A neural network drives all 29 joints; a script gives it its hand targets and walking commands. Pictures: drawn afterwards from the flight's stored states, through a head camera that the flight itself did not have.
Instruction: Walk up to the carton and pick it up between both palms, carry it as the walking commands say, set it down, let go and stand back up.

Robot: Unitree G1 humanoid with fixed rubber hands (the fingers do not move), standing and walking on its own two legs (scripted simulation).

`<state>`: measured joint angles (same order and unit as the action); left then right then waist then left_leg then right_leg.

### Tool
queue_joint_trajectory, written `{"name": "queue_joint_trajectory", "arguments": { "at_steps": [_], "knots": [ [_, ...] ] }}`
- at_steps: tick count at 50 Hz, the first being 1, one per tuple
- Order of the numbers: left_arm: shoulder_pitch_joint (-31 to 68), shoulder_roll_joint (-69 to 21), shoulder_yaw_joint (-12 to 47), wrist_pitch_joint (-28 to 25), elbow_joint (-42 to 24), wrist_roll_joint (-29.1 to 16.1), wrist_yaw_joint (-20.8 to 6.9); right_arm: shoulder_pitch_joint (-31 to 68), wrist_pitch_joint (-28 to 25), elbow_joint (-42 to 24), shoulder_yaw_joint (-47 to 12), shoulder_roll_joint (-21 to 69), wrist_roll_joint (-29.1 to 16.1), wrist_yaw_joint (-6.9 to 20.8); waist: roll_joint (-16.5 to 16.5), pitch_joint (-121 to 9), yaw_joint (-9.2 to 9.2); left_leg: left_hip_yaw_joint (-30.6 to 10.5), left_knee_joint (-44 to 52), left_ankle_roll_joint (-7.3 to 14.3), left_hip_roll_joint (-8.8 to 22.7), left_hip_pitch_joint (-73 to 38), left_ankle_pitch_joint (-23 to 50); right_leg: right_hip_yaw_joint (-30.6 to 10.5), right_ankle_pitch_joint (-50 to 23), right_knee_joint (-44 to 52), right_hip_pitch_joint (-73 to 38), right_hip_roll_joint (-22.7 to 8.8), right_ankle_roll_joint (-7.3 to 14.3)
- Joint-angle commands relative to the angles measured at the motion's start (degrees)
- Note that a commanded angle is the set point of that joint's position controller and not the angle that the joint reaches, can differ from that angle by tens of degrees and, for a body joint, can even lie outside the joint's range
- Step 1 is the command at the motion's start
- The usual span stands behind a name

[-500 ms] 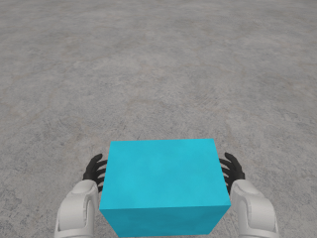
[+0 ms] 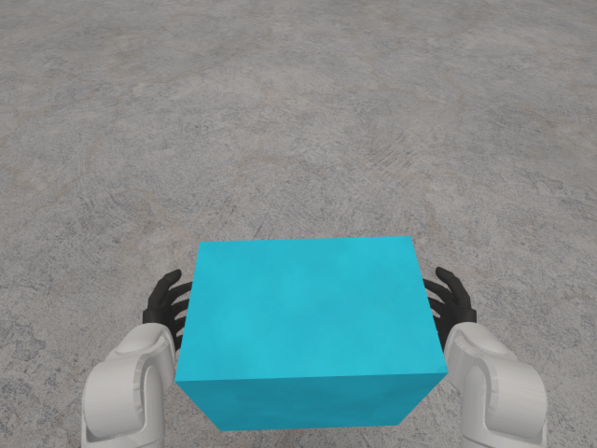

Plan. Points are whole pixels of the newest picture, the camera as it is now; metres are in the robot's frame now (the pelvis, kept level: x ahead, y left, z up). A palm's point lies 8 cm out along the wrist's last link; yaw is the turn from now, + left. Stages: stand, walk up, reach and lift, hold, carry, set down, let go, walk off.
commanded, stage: carry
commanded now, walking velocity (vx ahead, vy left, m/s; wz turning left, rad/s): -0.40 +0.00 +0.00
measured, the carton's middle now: (307, 341) +0.27 +0.00 +0.01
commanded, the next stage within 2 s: none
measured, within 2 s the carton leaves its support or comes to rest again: neither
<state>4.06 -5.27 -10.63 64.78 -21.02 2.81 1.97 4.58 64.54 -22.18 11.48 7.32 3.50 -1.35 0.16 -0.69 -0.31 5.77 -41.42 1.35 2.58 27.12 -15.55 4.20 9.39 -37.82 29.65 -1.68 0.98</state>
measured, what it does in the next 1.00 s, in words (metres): walks backwards: left foot, then right foot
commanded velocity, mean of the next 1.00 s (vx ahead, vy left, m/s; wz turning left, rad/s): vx -0.06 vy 0.00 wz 0.00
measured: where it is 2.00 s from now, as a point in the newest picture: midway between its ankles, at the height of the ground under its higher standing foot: outside the picture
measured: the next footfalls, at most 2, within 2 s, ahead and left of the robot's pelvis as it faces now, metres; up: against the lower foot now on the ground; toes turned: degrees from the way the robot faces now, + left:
left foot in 0.24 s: -0.01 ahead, +0.12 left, +0.00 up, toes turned +5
right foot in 0.52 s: -0.13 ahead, -0.12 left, +0.00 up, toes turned -8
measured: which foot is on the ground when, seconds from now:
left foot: down 0.00-0.08, up 0.10-0.22, down 0.24-0.90, up 0.92-1.00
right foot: down 0.00-0.26, up 0.28-0.50, down 0.52-1.00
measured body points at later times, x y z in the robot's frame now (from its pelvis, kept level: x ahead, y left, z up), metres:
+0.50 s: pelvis -0.16 +0.01 +0.01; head -0.15 +0.02 +0.46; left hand +0.11 +0.18 +0.08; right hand +0.10 -0.17 +0.09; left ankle -0.05 +0.11 -0.71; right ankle -0.16 -0.12 -0.71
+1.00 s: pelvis -0.29 +0.02 +0.00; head -0.32 +0.03 +0.45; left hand -0.03 +0.19 +0.06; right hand -0.03 -0.16 +0.07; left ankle -0.20 +0.13 -0.70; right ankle -0.20 -0.10 -0.71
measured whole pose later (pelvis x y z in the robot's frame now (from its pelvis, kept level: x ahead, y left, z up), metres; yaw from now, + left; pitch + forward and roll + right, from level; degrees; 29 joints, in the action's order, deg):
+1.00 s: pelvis -0.29 +0.02 +0.00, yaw -3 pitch +0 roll -1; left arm 2.5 -6.9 -10.5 66.2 -18.4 4.6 2.6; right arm 5.3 66.7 -17.5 11.8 5.6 3.0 -1.1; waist 1.1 -5.1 -1.0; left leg 3.5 -45.6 0.7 3.1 29.4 -20.1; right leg 5.6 11.6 -37.3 25.9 -2.0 0.8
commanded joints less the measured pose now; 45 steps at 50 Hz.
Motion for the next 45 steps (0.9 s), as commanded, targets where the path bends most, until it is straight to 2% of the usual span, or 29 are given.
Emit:
{"name": "queue_joint_trajectory", "arguments": {
  "at_steps": [1, 3, 5, 6, 7, 8, 11, 12, 13, 14, 15, 16, 17, 19, 23, 25, 26, 27, 28, 29, 32, 34, 36, 37, 39, 41, 43, 44, 45],
  "knots": [
    [28.62, -43.37, 44.7, 0.31, -11.14, -20.15, -13.74, 26.25, 1.2, -5.62, -43.43, 43.73, -16.88, 10.27, 6.06, -19.54, 0.04, -10.72, 11.55, 2.49, 12.79, -2.81, 5.24, -3.81, -3.63, -1.29, -10.94, -5.73, -0.12],
    [28.42, -43.0, 45.0, 0.01, -12.98, -20.64, -13.7, 26.43, 0.97, -7.89, -44.48, 43.63, -17.19, 10.05, 0.15, -19.31, -0.28, -8.44, 8.12, 1.59, 10.09, 0.96, -1.51, -8.05, -0.83, 3.81, -12.2, -8.27, 0.96],
    [27.15, -41.56, 44.46, -0.2, -12.23, -19.59, -13.95, 27.28, 0.9, -9.2, -45.52, 43.1, -17.51, 9.99, -18.04, -19.95, -0.88, -1.16, -14.72, -1.45, 0.0, -1.35, -16.46, -23.79, 1.11, 22.35, -6.87, -21.0, 5.43],
    [26.43, -40.88, 44.16, -0.25, -11.54, -18.21, -13.96, 25.11, 0.74, -7.27, -45.51, 43.64, -17.47, 10.06, -14.74, -19.72, -0.55, -4.81, -23.33, -1.51, -0.16, -2.99, -16.6, -23.79, 3.02, 24.57, -3.57, -23.31, 8.0],
    [27.08, -41.39, 44.75, -0.62, -12.46, -17.85, -13.71, 25.83, 0.51, -7.86, -46.39, 43.47, -18.47, 10.31, -10.75, -21.02, -0.14, -6.37, -26.51, -1.55, 0.24, -4.43, -14.28, -21.4, 5.14, 24.23, -2.74, -22.09, 7.77],
    [27.76, -41.55, 44.63, -1.07, -14.02, -17.24, -13.45, 24.8, -0.05, -8.27, -46.36, 43.52, -18.68, 10.5, -8.13, -22.86, 0.1, -5.4, -24.33, -1.6, 0.23, -6.57, -13.26, -17.65, 4.29, 25.27, -3.1, -21.49, 6.31],
    [26.17, -41.01, 43.95, -1.33, -14.62, -16.83, -12.85, 27.16, -0.19, -11.99, -47.98, 43.15, -20.54, 10.78, -13.32, -25.39, 0.53, 0.09, -2.11, -0.53, -3.71, -16.24, -14.48, -9.81, 9.17, 27.77, -6.39, -14.35, -1.87],
    [27.53, -40.88, 44.42, -1.3, -15.81, -17.12, -12.6, 25.56, 0.03, -11.25, -47.55, 43.35, -20.41, 10.73, -11.9, -27.84, 0.97, 0.18, 8.69, 0.04, -3.94, -19.56, -13.94, -7.4, 11.05, 24.96, -9.3, -12.11, -4.04],
    [25.23, -40.38, 45.09, -0.97, -14.61, -17.03, -12.24, 23.57, 0.17, -9.96, -47.0, 42.41, -20.29, 10.89, -2.98, -25.42, 0.73, -6.77, 21.52, 1.17, 1.12, -19.74, -14.05, -5.02, 12.65, 18.62, -7.4, -8.53, -5.81],
    [28.85, -40.12, 45.68, -1.03, -17.36, -17.77, -12.18, 22.49, -0.09, -8.34, -46.35, 43.15, -20.04, 11.06, 19.29, -22.58, 2.51, -29.06, 29.68, 8.47, 18.04, -13.11, -21.47, 2.59, 17.65, -5.15, 0.58, 0.92, -7.26],
    [28.58, -41.6, 45.79, -0.56, -14.21, -18.21, -11.89, 24.72, -0.02, -11.08, -46.2, 42.24, -20.03, 11.19, 19.44, -18.77, 1.49, -31.21, 31.25, 11.26, 24.5, -7.38, -16.13, -1.2, 21.16, -19.57, 6.41, 0.83, -4.59],
    [28.68, -42.25, 45.9, -0.73, -14.34, -19.72, -12.17, 24.66, 0.51, -10.3, -45.36, 41.85, -19.69, 11.34, 11.1, -17.98, 1.27, -25.26, 29.2, 11.56, 21.46, -4.78, -11.57, -4.11, 17.95, -29.44, 5.09, 0.85, -2.89],
    [27.73, -42.79, 47.14, -0.73, -13.83, -20.78, -12.61, 26.17, 0.54, -11.23, -45.54, 41.12, -18.82, 11.0, 5.86, -17.88, 0.59, -18.29, 26.5, 9.09, 18.25, -2.75, -7.89, -4.17, 14.98, -33.61, 3.05, 0.15, -2.28],
    [28.12, -43.0, 47.98, -0.36, -14.87, -21.88, -12.83, 26.28, 1.06, -10.94, -45.21, 42.07, -17.93, 10.28, 5.01, -19.87, -0.35, -10.51, 19.76, 6.11, 13.16, -8.63, 3.5, -1.4, 12.67, -23.89, 1.26, -0.26, -1.64],
    [27.31, -40.08, 47.04, 1.54, -10.89, -21.4, -12.6, 20.97, 2.26, -5.33, -41.85, 38.97, -15.69, 10.31, 12.74, -21.67, 0.46, -13.72, 20.42, 5.99, 15.09, -14.76, 9.39, 1.64, 18.1, -2.48, -5.12, 2.22, -1.07],
    [26.29, -41.19, 46.49, 1.94, -8.09, -21.56, -13.14, 21.08, 2.73, -2.48, -41.44, 39.21, -15.65, 10.54, 10.65, -23.14, -0.2, -12.98, 18.65, 1.55, 13.36, -11.81, 11.36, -2.1, 9.71, 12.09, -14.38, -1.44, 0.03],
    [27.16, -41.45, 46.54, 1.98, -8.11, -21.75, -13.47, 22.24, 2.47, -1.96, -41.53, 39.36, -15.54, 10.8, 6.48, -24.37, -0.14, -8.33, 13.07, -1.61, 9.89, -10.07, 9.12, -6.78, 7.82, 17.52, -19.4, -6.17, -0.29],
    [27.49, -41.28, 45.78, 1.85, -5.3, -20.69, -13.65, 22.84, 2.7, -0.48, -41.86, 39.91, -15.47, 11.13, -2.86, -19.41, -0.04, -4.71, 11.93, -5.16, 5.4, -2.36, 6.76, -12.99, 3.63, 18.18, -17.79, -13.4, 2.03],
    [27.82, -43.71, 45.91, 1.47, -5.19, -20.79, -13.66, 26.15, 2.66, -2.68, -43.85, 41.79, -17.09, 11.48, -8.62, -17.17, -0.3, -2.87, 4.15, -4.57, 4.53, -5.23, -4.38, -14.96, -1.58, 18.92, -9.72, -16.72, 4.03],
    [29.65, -43.99, 44.96, 1.31, -5.39, -20.36, -13.77, 30.19, 2.51, -2.98, -45.14, 43.24, -18.12, 11.63, -9.56, -17.09, -0.2, -2.96, -0.58, -3.81, 4.15, -8.0, -4.81, -12.78, 2.53, 19.27, -5.32, -15.88, 4.01],
    [32.93, -43.83, 44.13, 1.51, -5.66, -19.66, -13.27, 32.46, 2.85, -2.97, -46.11, 44.33, -19.83, 12.39, -7.97, -15.63, 0.11, -3.01, -2.05, -2.19, 3.76, -8.75, -1.82, -9.09, 14.92, 18.58, -0.86, -13.64, 3.59],
    [32.29, -42.44, 42.73, 1.99, -4.43, -18.23, -12.86, 34.33, 3.48, -1.75, -45.99, 44.02, -20.56, 12.54, -6.91, -14.61, 0.29, -3.38, 6.65, -2.16, 4.37, -10.11, -0.84, -7.89, 13.63, 16.2, -1.77, -11.81, 2.39],
    [32.71, -43.15, 42.88, 2.05, -4.81, -18.21, -12.75, 34.11, 3.32, -0.59, -45.5, 44.29, -20.98, 12.76, -3.96, -15.33, 0.54, -4.99, 9.92, -1.42, 4.89, -12.3, -6.45, -5.63, 23.36, 16.05, 2.51, -9.27, 0.61],
    [32.8, -43.11, 42.73, 2.12, -4.42, -18.11, -12.66, 34.12, 3.18, -0.28, -45.12, 44.02, -21.06, 12.79, 0.07, -14.46, 0.66, -8.52, 15.99, -0.91, 6.91, -9.6, -13.59, -3.86, 25.08, 14.01, 2.34, -6.84, -0.23],
    [34.54, -44.84, 43.18, 2.15, -5.79, -18.83, -12.53, 35.02, 2.91, -1.19, -44.23, 44.82, -21.53, 12.64, 12.91, -15.36, 0.79, -16.76, 31.37, 0.72, 13.05, 0.35, -28.01, 2.74, 14.33, -3.36, -8.78, 0.24, -2.18],
    [32.68, -45.6, 44.11, 1.99, -6.34, -20.09, -12.69, 32.67, 2.68, -1.69, -43.89, 44.92, -21.06, 12.33, 13.18, -17.33, -0.15, -13.33, 33.08, 0.82, 13.92, 6.09, -28.01, 2.24, 13.32, -10.84, -15.44, 1.26, -0.4],
    [30.8, -46.08, 44.05, 1.97, -4.61, -20.61, -13.1, 33.47, 2.67, -2.66, -43.89, 43.86, -20.06, 11.88, 8.09, -18.41, -1.09, -5.72, 26.74, -2.09, 9.24, 5.02, -20.35, 2.23, 13.29, 0.63, -18.81, 1.23, 1.28],
    [31.44, -44.95, 44.52, 1.98, -6.55, -21.21, -13.09, 31.13, 2.76, -1.96, -43.54, 43.82, -18.85, 11.68, -0.16, -17.55, -1.56, -2.69, 18.25, -3.56, 6.11, 4.83, -16.8, -2.0, 17.11, 10.57, -19.24, -1.5, 2.56],
    [32.1, -44.73, 45.32, 1.85, -5.42, -21.12, -13.11, 30.93, 2.99, -1.07, -42.83, 43.11, -18.29, 11.56, -12.65, -15.98, -1.17, 1.39, 2.23, -4.01, 0.5, 1.49, -12.06, -14.61, 28.49, 20.71, -8.45, -10.48, 5.34]
  ]
}}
